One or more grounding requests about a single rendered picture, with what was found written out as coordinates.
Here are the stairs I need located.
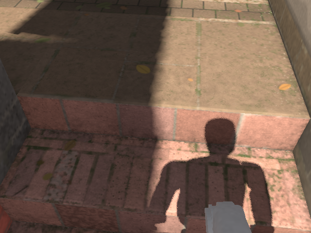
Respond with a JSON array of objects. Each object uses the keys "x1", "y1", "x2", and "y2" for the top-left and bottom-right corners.
[{"x1": 0, "y1": 95, "x2": 311, "y2": 233}]

